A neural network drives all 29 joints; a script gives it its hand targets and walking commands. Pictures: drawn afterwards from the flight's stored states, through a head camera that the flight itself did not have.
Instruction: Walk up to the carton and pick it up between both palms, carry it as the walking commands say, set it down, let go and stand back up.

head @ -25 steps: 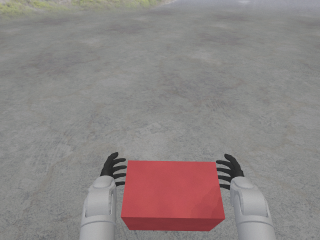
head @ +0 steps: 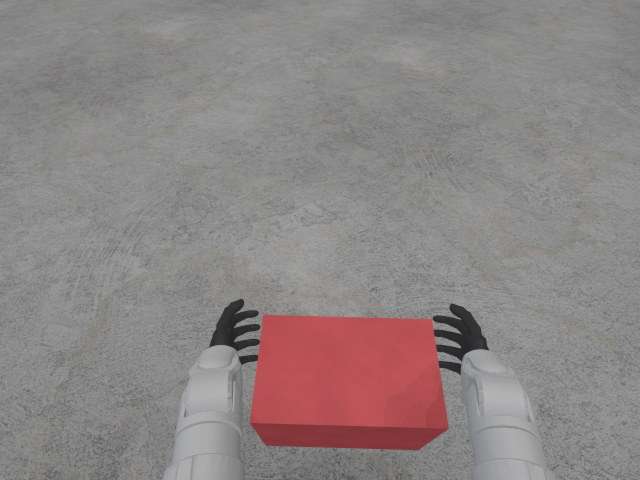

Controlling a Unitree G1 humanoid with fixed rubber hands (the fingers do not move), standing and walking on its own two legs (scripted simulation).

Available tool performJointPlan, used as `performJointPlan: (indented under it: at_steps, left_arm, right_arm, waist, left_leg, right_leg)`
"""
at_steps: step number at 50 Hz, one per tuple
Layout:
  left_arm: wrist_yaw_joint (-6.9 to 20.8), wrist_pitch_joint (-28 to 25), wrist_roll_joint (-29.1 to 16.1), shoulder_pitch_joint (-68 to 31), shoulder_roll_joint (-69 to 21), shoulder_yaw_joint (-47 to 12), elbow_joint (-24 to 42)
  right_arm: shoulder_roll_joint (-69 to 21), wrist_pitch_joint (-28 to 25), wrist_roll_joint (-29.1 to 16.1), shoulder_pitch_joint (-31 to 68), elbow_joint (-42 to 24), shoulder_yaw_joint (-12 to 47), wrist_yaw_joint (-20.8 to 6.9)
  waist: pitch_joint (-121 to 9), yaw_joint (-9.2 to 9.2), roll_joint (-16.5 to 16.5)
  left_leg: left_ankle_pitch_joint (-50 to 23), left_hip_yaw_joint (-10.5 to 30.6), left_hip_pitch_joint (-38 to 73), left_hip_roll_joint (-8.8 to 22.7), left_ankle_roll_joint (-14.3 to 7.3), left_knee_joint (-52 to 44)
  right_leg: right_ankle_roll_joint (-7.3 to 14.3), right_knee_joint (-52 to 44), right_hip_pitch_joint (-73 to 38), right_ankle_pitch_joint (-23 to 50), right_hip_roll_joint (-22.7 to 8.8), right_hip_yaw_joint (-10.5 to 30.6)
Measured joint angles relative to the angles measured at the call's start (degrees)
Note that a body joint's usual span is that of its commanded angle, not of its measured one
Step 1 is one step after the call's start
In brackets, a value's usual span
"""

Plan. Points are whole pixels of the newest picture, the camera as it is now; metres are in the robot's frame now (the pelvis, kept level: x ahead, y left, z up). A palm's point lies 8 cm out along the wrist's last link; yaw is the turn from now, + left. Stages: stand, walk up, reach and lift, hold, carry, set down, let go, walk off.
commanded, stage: set down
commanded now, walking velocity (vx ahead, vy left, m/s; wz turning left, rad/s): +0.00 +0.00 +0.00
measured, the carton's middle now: (344, 385) +0.30 -0.01 -0.10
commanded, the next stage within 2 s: none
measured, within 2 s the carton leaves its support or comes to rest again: neither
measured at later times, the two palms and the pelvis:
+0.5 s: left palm (244, 369) +0.33 +0.15 -0.09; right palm (456, 377) +0.31 -0.18 -0.10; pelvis -0.03 -0.01 -0.05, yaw +0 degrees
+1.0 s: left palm (251, 377) +0.36 +0.15 -0.18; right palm (438, 382) +0.34 -0.18 -0.18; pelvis -0.05 +0.00 -0.12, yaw +0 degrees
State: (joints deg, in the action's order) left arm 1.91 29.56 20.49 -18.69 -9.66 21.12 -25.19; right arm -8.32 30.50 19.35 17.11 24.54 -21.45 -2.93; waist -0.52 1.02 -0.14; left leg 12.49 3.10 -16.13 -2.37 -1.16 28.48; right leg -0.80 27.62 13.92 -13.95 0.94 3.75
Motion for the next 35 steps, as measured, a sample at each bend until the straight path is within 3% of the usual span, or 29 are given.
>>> performJointPlan:
  at_steps: [17,35]
  left_arm:
    - [-0.53,-10.46,-1.32,-6.16,0.65,3.24,-3.73]
    - [0.08,-11.45,-2.65,-14.27,3.26,4.52,-5.13]
  right_arm:
    - [-0.61,-10.18,-0.86,5.56,2.29,-3.48,1.22]
    - [0.16,-11.79,-3.51,12.68,2.9,-5.01,2.17]
  waist:
    - [-2.34,0.06,0.34]
    - [-9.49,0.17,0.27]
  left_leg:
    - [1.45,0.29,-24.55,-0.2,0.68,11.01]
    - [4.36,1.02,-51.15,-1.01,1.28,26.0]
  right_leg:
    - [0.08,12.45,25.23,-2.15,1.02,0.29]
    - [-0.25,27.57,51.65,-5.41,1.84,-0.17]
